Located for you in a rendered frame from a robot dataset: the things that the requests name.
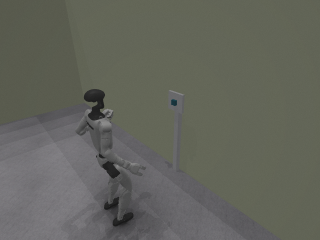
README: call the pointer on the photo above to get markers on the robot torso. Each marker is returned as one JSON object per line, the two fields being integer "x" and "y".
{"x": 93, "y": 126}

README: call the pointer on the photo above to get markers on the button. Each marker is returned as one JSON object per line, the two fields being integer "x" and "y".
{"x": 174, "y": 102}

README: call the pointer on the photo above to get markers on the right robot upper arm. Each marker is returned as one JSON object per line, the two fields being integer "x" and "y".
{"x": 105, "y": 129}

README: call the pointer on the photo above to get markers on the right robot hand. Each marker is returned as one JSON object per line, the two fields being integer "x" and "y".
{"x": 135, "y": 168}

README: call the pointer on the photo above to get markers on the panel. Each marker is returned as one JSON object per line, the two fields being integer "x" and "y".
{"x": 178, "y": 111}

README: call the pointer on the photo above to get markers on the robot right thigh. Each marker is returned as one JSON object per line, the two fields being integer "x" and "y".
{"x": 121, "y": 175}

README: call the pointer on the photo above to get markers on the left robot hand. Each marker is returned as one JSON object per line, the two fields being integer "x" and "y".
{"x": 108, "y": 113}

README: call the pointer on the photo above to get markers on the left robot upper arm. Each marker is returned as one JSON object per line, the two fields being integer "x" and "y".
{"x": 80, "y": 130}

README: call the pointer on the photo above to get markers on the right robot forearm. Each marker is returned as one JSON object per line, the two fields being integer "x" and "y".
{"x": 113, "y": 158}

